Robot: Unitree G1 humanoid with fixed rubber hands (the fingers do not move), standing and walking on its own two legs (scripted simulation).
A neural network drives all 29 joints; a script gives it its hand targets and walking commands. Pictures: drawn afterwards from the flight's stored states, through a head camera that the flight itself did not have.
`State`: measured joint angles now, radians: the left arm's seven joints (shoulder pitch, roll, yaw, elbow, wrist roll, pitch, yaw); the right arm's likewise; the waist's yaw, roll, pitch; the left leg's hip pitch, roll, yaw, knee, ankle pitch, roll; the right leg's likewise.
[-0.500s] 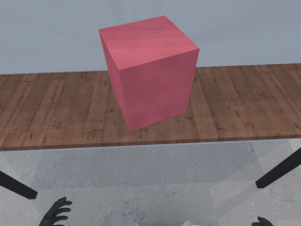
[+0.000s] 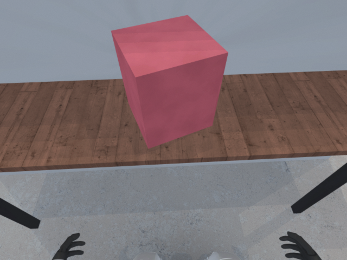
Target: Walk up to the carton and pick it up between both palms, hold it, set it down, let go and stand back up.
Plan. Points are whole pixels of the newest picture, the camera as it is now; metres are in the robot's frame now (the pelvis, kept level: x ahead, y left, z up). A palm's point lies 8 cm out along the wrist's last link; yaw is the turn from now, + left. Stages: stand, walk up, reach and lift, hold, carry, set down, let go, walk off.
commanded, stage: reach and lift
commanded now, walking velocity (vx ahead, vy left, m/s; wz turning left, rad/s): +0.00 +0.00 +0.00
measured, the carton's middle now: (167, 83) +0.54 +0.04 +0.09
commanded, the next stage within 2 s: none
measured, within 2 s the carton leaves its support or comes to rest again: neither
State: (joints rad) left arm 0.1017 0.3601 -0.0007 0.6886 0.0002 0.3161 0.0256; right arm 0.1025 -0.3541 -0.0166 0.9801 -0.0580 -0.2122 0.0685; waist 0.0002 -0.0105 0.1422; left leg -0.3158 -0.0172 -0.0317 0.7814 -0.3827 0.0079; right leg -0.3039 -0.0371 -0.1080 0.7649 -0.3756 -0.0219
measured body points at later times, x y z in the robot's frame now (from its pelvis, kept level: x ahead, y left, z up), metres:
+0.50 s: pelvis -0.02 -0.04 +0.02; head -0.02 -0.05 +0.47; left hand +0.15 +0.23 -0.04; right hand +0.15 -0.32 -0.05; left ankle +0.03 +0.11 -0.71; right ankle +0.03 -0.11 -0.71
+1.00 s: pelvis +0.00 -0.02 +0.03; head +0.01 -0.01 +0.48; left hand +0.20 +0.21 +0.00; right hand +0.19 -0.28 +0.00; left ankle +0.03 +0.11 -0.71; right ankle +0.03 -0.11 -0.71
